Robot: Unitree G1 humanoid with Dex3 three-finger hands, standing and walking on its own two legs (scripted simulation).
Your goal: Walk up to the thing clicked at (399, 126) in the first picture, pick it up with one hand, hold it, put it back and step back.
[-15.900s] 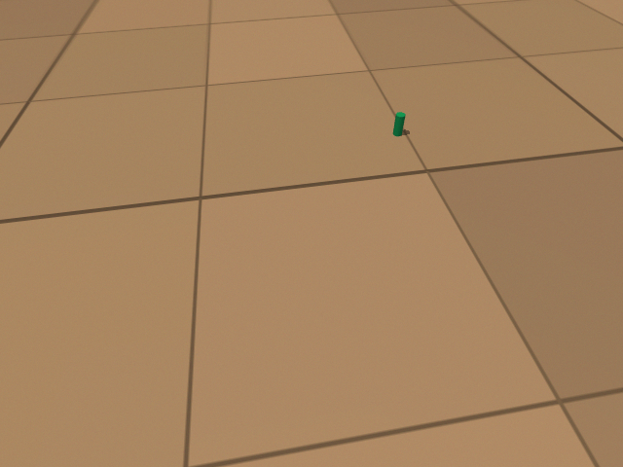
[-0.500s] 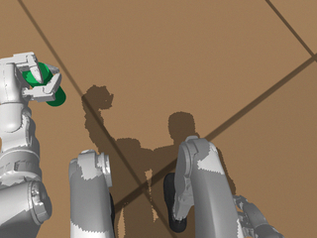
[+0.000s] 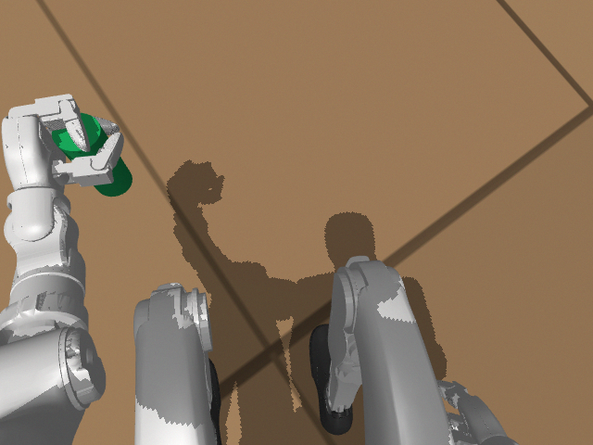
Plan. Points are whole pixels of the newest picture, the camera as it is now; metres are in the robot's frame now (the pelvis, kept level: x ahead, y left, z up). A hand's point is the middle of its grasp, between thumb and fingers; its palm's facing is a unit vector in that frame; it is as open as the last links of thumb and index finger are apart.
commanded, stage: lift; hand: left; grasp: from the side
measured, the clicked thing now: (97, 159) +0.50 +0.22 -0.08
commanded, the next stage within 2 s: none
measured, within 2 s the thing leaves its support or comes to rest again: neither
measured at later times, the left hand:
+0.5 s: hand (73, 132) +0.48 +0.21 +0.03, palm faces +0.09 -0.99 -0.04, open 4.5 cm
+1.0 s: hand out of the picture +0.42 +0.20 +0.19, palm faces +0.11 -0.99 -0.06, open 4.5 cm
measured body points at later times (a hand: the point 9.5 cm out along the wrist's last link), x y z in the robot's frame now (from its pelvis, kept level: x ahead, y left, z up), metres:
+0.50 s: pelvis +0.00 +0.00 +0.04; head +0.20 +0.04 +0.44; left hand +0.47 +0.27 +0.03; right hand +0.11 -0.27 -0.09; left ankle +0.08 +0.12 -0.34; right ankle +0.11 -0.13 -0.34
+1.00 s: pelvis +0.02 +0.00 +0.17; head +0.18 +0.02 +0.59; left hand +0.41 +0.26 +0.20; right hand +0.19 -0.25 +0.05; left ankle +0.08 +0.12 -0.34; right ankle +0.11 -0.13 -0.34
